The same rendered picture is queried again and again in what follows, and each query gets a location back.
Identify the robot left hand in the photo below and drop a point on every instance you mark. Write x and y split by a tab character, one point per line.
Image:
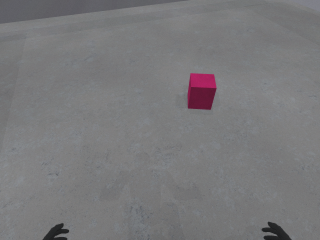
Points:
56	230

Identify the carton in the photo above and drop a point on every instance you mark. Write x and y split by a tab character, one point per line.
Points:
201	91

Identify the robot right hand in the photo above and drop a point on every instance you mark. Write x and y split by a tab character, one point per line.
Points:
275	229

